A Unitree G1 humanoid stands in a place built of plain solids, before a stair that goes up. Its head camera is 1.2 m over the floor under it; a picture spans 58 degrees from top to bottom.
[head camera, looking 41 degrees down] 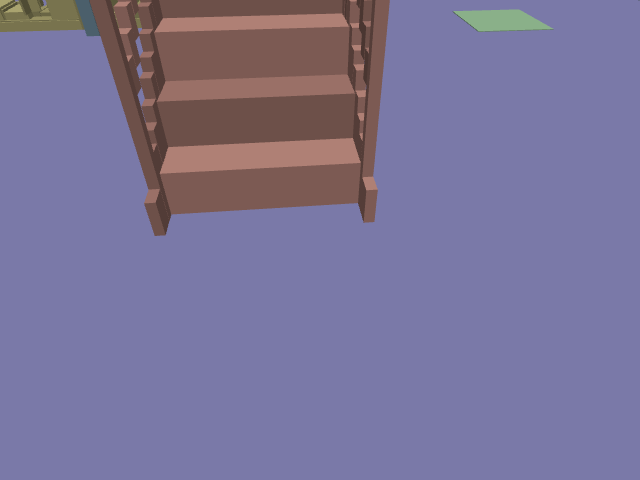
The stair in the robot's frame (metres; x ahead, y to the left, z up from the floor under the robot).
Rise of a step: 0.22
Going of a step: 0.23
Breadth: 0.95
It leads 6 degrees to the left of straight ahead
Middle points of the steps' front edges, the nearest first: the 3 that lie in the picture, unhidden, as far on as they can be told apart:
1.60 0.25 0.22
1.83 0.27 0.43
2.05 0.29 0.65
